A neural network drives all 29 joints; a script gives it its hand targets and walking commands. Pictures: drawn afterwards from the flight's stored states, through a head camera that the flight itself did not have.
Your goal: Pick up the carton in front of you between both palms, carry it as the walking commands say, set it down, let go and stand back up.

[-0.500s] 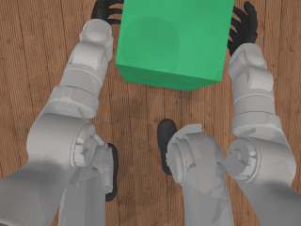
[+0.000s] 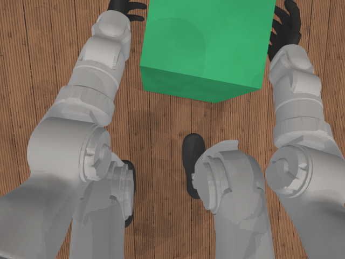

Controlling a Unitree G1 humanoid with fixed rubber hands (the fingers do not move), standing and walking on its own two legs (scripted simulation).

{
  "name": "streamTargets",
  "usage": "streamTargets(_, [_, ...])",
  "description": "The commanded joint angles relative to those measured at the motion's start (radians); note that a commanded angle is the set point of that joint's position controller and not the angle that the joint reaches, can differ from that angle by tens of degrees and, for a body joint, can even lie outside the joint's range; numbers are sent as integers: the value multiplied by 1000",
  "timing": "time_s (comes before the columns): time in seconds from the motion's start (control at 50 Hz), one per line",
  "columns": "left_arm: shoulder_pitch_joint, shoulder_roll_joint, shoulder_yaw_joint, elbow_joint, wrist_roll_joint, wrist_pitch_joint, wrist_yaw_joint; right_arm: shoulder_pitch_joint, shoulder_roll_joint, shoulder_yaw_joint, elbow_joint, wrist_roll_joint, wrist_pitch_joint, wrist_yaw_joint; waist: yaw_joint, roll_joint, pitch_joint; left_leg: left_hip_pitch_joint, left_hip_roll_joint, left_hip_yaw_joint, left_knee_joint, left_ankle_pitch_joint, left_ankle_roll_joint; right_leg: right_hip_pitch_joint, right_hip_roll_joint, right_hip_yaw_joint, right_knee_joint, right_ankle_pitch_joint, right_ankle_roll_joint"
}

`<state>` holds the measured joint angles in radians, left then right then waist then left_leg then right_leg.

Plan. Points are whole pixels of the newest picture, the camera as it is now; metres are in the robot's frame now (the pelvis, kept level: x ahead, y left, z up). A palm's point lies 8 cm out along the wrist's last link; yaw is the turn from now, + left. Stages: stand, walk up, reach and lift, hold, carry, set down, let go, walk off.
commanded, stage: set down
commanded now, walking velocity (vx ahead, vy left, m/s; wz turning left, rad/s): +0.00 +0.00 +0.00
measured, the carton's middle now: (195, 45) +0.52 -0.11 -0.24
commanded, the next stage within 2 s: let go in 1.78 s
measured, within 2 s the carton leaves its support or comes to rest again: rests again in 0.52 s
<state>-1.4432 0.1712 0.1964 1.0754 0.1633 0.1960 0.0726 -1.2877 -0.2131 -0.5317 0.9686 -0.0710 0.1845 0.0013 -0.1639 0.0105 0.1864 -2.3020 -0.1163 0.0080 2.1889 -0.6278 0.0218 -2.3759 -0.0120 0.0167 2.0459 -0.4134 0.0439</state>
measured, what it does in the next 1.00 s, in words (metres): stands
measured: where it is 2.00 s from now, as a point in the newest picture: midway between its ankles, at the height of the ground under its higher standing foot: (159, 190)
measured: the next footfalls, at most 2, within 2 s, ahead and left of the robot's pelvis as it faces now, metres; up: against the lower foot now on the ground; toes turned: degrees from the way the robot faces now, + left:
none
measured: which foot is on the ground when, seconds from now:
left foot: down 0.00-1.00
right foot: down 0.00-1.00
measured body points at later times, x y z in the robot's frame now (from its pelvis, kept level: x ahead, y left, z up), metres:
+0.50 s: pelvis +0.00 +0.00 +0.00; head +0.36 +0.01 +0.26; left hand +0.56 +0.04 -0.18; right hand +0.49 -0.27 -0.17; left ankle +0.09 +0.10 -0.34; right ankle +0.15 -0.13 -0.34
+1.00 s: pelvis +0.00 -0.01 +0.03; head +0.35 -0.04 +0.31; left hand +0.59 +0.07 -0.11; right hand +0.48 -0.29 -0.11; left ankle +0.09 +0.10 -0.34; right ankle +0.15 -0.13 -0.34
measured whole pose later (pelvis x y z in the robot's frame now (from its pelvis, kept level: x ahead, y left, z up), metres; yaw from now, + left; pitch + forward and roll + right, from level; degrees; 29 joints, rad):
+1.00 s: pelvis +0.00 -0.01 +0.03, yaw -1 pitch +39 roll -1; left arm -1.35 0.38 0.01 0.95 -0.09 0.17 0.09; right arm -1.14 -0.24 -0.29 0.83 0.20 0.08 -0.13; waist -0.16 0.02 0.22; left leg -2.15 -0.08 -0.01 2.12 -0.66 -0.01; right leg -2.26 0.02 0.00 1.98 -0.42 0.01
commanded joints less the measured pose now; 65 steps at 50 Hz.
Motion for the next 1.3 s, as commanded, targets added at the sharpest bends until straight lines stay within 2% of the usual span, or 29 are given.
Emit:
streamTargets(0.0, [-350, -643, -169, -32, -21, -35, -163, -425, 740, 235, -21, 48, -3, 202, 30, 161, -822, 336, -23, -39, -267, 177, 16, 512, 84, -55, -48, 154, -13])
streamTargets(0.24, [-254, -518, -106, 38, 42, -29, -159, -382, 602, 178, 49, 22, -13, 193, 70, 123, -682, 313, -12, -50, -254, 170, 24, 462, 79, -40, -45, 104, -12])
streamTargets(0.38, [-256, -404, -110, 30, 40, -43, -141, -326, 502, 129, 83, 16, -32, 165, 60, 125, -686, 350, 7, -53, -248, 163, 13, 483, 69, -46, -34, 98, 2])
streamTargets(0.42, [-237, -252, -91, 23, 31, -55, -111, -262, 362, 82, 108, 21, -54, 129, 50, 122, -706, 375, 21, -51, -247, 165, 1, 504, 57, -52, -32, 104, 17])
streamTargets(0.48, [-216, 177, -95, -14, -33, -93, -4, -126, -51, 22, 145, 58, -127, 10, 30, 117, -751, 438, 49, -48, -246, 168, -24, 554, 27, -58, -33, 128, 27])
streamTargets(0.52, [-285, 249, -144, -17, -115, -107, 26, -156, -147, 49, 145, 126, -176, -47, 3, 126, -799, 452, 65, -69, -237, 185, -24, 560, 13, -58, -31, 170, 23])
streamTargets(0.56, [-336, 249, -209, -44, -202, -122, 25, -188, -183, 93, 147, 189, -212, -69, -34, 163, -836, 472, 77, -85, -219, 226, -29, 554, 2, -56, -15, 227, 8])
streamTargets(0.64, [-375, 202, -331, -104, -321, -135, 1, -199, -204, 168, 131, 260, -240, -72, -96, 215, -903, 528, 95, -105, -195, 323, -43, 568, -19, -55, -20, 322, -15])
streamTargets(0.7, [-348, 222, -341, -114, -354, -130, -5, -169, -235, 182, 90, 282, -241, -77, -114, 209, -980, 540, 93, -89, -187, 330, -49, 650, -16, -56, -33, 365, -16])
streamTargets(0.78, [-275, 268, -282, -124, -324, -118, 7, -118, -253, 193, -5, 294, -225, -93, -90, 180, -1123, 552, 77, -40, -201, 278, -46, 814, 1, -57, -59, 390, -8])
streamTargets(0.88, [-236, 316, -196, -269, -265, -74, 28, -56, -226, 224, -221, 292, -165, -126, -55, 136, -1360, 596, 41, 23, -262, 197, -31, 1059, 32, -72, -127, 378, -1])
streamTargets(0.92, [-225, 322, -165, -278, -252, -48, 31, -41, -198, 231, -264, 281, -127, -136, -46, 113, -1327, 570, 34, 35, -299, 139, -20, 1067, 39, -75, -168, 320, 0])
streamTargets(0.98, [-196, 307, -129, -216, -244, -31, 16, -22, -139, 231, -265, 252, -89, -140, -40, 71, -1165, 478, 32, 33, -351, 57, -5, 1010, 42, -66, -229, 227, 7])
streamTargets(1.08, [-139, 292, -83, -116, -220, -47, -15, -2, -85, 219, -266, 204, -82, -133, -24, 30, -1087, 419, 27, 24, -427, 49, 0, 1001, 48, -53, -300, 212, 24])
streamTargets(1.16, [-113, 290, -70, -103, -200, -56, -28, 38, -79, 196, -280, 177, -82, -126, -32, 39, -1134, 463, 19, 23, -491, 81, -5, 1033, 56, -60, -353, 250, 29])
streamTargets(1.28, [-101, 271, -88, -204, -190, -43, -34, 109, -96, 171, -345, 168, -67, -109, -60, 115, -1269, 652, 11, 26, -583, 176, -23, 1065, 63, -89, -440, 331, 21])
